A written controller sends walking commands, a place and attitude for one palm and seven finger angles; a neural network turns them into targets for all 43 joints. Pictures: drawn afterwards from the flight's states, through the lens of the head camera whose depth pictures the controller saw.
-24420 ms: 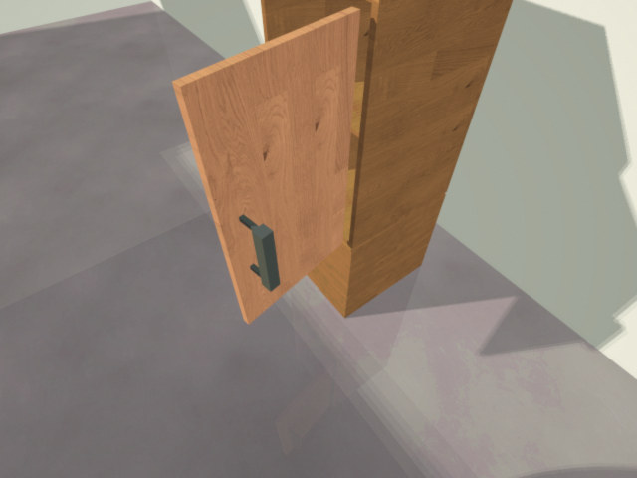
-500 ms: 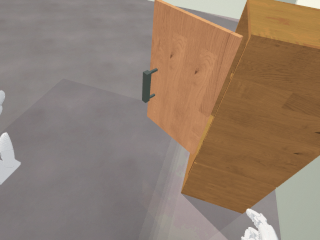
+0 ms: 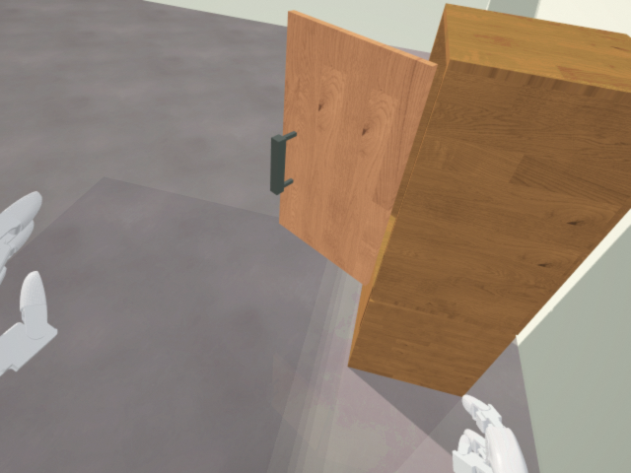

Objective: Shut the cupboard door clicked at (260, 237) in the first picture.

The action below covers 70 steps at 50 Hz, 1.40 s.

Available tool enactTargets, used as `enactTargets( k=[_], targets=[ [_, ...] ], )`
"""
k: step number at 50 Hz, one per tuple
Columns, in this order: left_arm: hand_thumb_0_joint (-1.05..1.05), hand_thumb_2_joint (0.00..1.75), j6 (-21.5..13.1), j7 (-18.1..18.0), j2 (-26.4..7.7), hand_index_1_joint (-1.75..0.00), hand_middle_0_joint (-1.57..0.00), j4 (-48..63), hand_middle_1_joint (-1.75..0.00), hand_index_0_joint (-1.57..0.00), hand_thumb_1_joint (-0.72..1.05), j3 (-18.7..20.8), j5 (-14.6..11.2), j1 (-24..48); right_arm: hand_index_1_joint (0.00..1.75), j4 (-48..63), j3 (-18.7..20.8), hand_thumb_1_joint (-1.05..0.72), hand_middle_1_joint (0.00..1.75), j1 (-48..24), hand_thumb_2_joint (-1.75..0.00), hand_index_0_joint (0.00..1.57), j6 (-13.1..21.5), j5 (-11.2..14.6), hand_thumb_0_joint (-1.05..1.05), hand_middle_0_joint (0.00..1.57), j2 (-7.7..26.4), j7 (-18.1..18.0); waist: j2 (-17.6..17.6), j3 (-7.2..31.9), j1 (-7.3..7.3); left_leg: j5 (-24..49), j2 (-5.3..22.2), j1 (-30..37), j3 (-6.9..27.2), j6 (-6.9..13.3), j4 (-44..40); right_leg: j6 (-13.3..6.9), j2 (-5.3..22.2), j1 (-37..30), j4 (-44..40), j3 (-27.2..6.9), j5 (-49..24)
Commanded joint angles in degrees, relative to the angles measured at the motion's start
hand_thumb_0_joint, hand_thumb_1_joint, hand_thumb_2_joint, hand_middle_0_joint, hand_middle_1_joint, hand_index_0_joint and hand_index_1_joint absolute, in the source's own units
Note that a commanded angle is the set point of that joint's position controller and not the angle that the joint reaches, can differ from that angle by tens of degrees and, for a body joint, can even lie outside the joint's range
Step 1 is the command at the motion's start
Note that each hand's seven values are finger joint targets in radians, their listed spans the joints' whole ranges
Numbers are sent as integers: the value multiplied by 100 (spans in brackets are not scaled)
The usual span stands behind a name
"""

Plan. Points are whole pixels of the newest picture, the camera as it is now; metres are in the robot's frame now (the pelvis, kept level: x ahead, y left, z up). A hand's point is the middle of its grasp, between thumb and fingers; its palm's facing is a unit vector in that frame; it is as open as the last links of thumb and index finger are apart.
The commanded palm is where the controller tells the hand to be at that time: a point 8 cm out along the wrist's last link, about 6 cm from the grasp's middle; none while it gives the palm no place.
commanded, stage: step back with the hand held close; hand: left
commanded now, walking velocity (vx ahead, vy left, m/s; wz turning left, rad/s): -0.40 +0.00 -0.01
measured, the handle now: (284, 162) +0.85 +0.10 -0.08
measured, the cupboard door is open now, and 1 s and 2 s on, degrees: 61 61 61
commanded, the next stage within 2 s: stop stepping back and stand still in 0.16 s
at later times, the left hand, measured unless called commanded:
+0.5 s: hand out of the picture +0.05 +0.31 +0.18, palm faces +0.44 -0.83 -0.35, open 7.4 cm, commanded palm +0.00 +0.34 +0.19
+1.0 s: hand out of the picture -0.06 +0.35 +0.19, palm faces +0.38 -0.84 -0.38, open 7.4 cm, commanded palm -0.11 +0.39 +0.19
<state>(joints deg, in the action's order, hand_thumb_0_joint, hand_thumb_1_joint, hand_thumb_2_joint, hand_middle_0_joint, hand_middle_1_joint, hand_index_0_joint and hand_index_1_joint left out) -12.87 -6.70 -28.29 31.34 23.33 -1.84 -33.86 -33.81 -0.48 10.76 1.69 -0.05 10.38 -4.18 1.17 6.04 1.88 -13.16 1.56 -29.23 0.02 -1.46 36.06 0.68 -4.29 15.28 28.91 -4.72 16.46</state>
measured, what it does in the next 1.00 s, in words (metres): walks backwards: right foot, then left foot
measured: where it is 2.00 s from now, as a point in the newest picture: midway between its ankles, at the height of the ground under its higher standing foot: outside the picture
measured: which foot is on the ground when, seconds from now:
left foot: down 0.00-0.60, up 0.62-0.76, down 0.78-1.00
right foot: down 0.00-0.06, up 0.08-0.34, down 0.36-0.78, up 0.80-1.00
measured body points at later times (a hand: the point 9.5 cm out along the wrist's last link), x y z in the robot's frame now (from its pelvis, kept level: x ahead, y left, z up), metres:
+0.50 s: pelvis -0.15 +0.05 -0.01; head -0.19 +0.09 +0.43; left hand +0.02 +0.35 +0.20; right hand +0.00 -0.18 -0.08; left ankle +0.03 +0.10 -0.72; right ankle -0.25 -0.08 -0.73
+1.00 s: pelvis -0.27 +0.10 +0.01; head -0.30 +0.13 +0.46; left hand -0.08 +0.39 +0.21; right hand -0.13 -0.11 -0.06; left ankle -0.17 +0.22 -0.72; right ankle -0.25 +0.02 -0.68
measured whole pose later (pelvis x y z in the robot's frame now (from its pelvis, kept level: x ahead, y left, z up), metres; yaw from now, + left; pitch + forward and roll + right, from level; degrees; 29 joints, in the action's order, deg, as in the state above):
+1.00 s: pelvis -0.27 +0.10 +0.01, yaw -2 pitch -3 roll -3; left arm -8.2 -8.8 -24.5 30.4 23.1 -2.2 -31.5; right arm -35.3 -3.0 16.0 4.4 -0.8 6.8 -2.5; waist 1.0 3.4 2.8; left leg -14.2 6.1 -20.3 -2.4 0.0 31.2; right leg -1.9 -3.2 21.3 49.0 8.2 24.8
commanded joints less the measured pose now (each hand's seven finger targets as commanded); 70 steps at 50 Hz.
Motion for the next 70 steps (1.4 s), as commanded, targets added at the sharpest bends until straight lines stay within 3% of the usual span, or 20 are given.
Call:
enactTargets(
  k=[1, 5, 13, 19, 23, 26, 28, 29, 30, 31, 34, 37, 39, 42, 45, 50, 52, 53, 66, 70],
  targets=[
    [0, 90, -249, -231, -925, -30, -20, 538, -30, -20, 90, 917, -55, 486, 30, 838, 342, -90, 30, -527, -90, 20, 116, 29, 0, 20, 897, -165, -192, -257, -40, 1493, 306, 1190, 423, 146, -1083, -128, 576, 903, -620, -5, -1320],
    [0, 90, -370, -105, -651, -30, -20, 726, -30, -20, 90, 866, -65, 609, 30, 924, 449, -90, 30, -676, -90, 20, 395, -45, 0, 20, 1175, -141, -1934, 76, -208, -2510, 1762, -1090, 2115, 823, -3515, 29, -330, -1372, 2012, 233, 510],
    [0, 90, -210, -223, -667, -30, -20, 1658, -30, -20, 90, 704, -331, 437, 30, 530, 347, -90, 30, -549, -90, 20, 662, -99, 0, 20, 825, 104, -1639, 867, -285, -822, 1021, 1301, 810, 29, -3031, -224, -133, -673, -432, 782, 1170],
    [0, 90, -34, -333, -917, -30, -20, 1152, -30, -20, 90, 893, -278, 871, 30, 331, 383, -90, 30, -144, -90, 20, 540, -76, 0, 20, 851, 35, 678, 746, -104, -324, -118, 2788, 115, -131, 1009, -1062, 1642, 1763, -1651, -277, 1391],
    [0, 90, 362, -318, -712, -30, -20, 814, -30, -20, 90, 604, -189, 1481, 30, 517, 160, -90, 30, -368, -90, 20, 468, 24, 0, 20, 850, -130, -752, -623, 81, -1061, 272, 1852, 563, 49, -732, -533, 758, 1657, -578, 512, 1872],
    [0, 90, 382, -311, -778, -30, -20, 1030, -30, -20, 90, 714, -250, 1408, 30, 716, 92, -90, 30, -500, -90, 20, 558, 2, 0, 20, 866, -143, -1979, -502, -172, -3647, 714, 495, 1678, -700, -3346, -378, -505, 81, 976, 1265, 2188],
    [0, 90, 391, -224, -960, -30, -20, 1252, -30, -20, 90, 947, -355, 1077, 30, 829, 211, -90, 30, -554, -90, 20, 634, -56, 0, 20, 742, -65, -2098, -146, -423, -2782, 278, -610, 610, -1353, -3306, -501, -715, -1577, 774, 1694, 2225],
    [0, 90, 317, -213, -1202, -30, -20, 1332, -30, -20, 90, 1180, -315, 629, 30, 803, 253, -90, 30, -410, -90, 20, 639, 7, 0, 20, 696, 2, -1313, 44, -518, -2142, -364, -551, -376, -1362, -1562, -805, -226, -1581, -210, 1300, 2289],
    [0, 90, 144, -193, -1125, -30, -20, 1429, -30, -20, 90, 1140, -284, 121, 30, 739, 295, -90, 30, -168, -90, 20, 620, 210, 0, 20, 641, 78, 1304, -230, -440, -1006, -532, 678, -560, -692, 2910, -1488, 1557, 1071, -1339, -981, 2778],
    [0, 90, 106, -192, -1060, -30, -20, 1637, -30, -20, 90, 1160, -296, 288, 30, 557, 449, -90, 30, -204, -90, 20, 527, 238, 0, 20, 885, 80, 2305, -875, -322, -1173, -115, 82, 931, -200, 5204, -2004, 2764, 2604, -1907, -2381, 2658],
    [0, 90, 14, -293, -724, -30, -20, 1471, -30, -20, 90, 785, -21, 1582, 30, 552, 131, -90, 30, -201, -90, 20, 366, -64, 0, 20, 633, 137, 267, -808, 13, -1411, 674, -184, 264, 138, 2015, -1166, 1991, 1498, -1048, -624, 2437],
    [0, 90, 22, -517, -564, -30, -20, 687, -30, -20, 90, 315, 59, 2361, 30, 288, 204, -90, 30, -27, -90, 20, 661, -49, 0, 20, 850, -161, -1034, -465, 87, -1110, -57, 1859, -721, 121, -433, -756, 1124, 1360, 433, 370, 2325],
    [0, 90, -22, -565, -524, -30, -20, 702, -30, -20, 90, 291, 44, 2415, 30, 585, 281, -90, 30, -2, -90, 20, 791, 47, 0, 20, 1141, -199, -2664, -816, 119, -2602, 1899, 2176, 3097, 1063, -2334, -96, 195, 2631, 3067, 942, 1878],
    [0, 90, -102, -332, -677, -30, -20, 875, -30, -20, 90, 634, 41, 1663, 30, 530, 288, -90, 30, -350, -90, 20, 753, -36, 0, 20, 913, -12, -993, -618, -64, -3690, 1948, 577, 3184, 1016, -2844, -169, 474, 1870, 4149, 298, 874],
    [0, 90, -80, -273, -553, -30, -20, 1582, -30, -20, 90, 611, -2, 829, 30, 663, 266, -90, 30, -532, -90, 20, 639, -53, 0, 20, 809, 123, -1627, -270, -217, -3179, 1430, 22, 1288, 597, -2840, -215, 273, 582, 3160, 914, 546],
    [0, 90, 216, -378, -747, -30, -20, 1048, -30, -20, 90, 887, -51, 304, 30, 761, 179, -90, 30, -450, -90, 20, 312, -98, 0, 20, 663, 0, -1540, -195, -255, -2963, 970, -1052, 172, 263, -1581, -446, -36, -1802, 334, 1324, 1354],
    [0, 90, 320, -423, -965, -30, -20, 886, -30, -20, 90, 1078, 1, 537, 30, 697, 229, -90, 30, -303, -90, 20, 199, -31, 0, 20, 547, 26, 744, -334, -262, -1848, 74, -1790, -583, 107, 1869, -1282, 1771, -1475, -1472, -1567, 2324],
    [0, 90, 201, -424, -1224, -30, -20, 1050, -30, -20, 90, 1244, -55, 1046, 30, 598, 262, -90, 30, -309, -90, 20, 296, -58, 0, 20, 747, 3, 808, -591, -171, -1357, 69, -1835, -96, 58, 3016, -1620, 2581, -651, -2111, -2578, 2154],
    [0, 90, 8, -600, -631, -30, -20, 988, -30, -20, 90, 458, 57, 1563, 30, 567, 279, -90, 30, -248, -90, 20, 659, -71, 0, 20, 787, -281, 94, -230, -160, -513, 56, 1808, -778, 247, -904, -752, 1385, 320, -776, -12, 1452],
    [0, 90, -87, -494, -709, -30, -20, 1053, -30, -20, 90, 819, -16, 962, 30, 592, 251, -90, 30, -305, -90, 20, 620, -68, 0, 20, 772, -161, -1840, -324, -78, -231, 1760, 1707, 1720, 841, -2329, -52, 493, 853, 1561, 667, 1116]
  ],
)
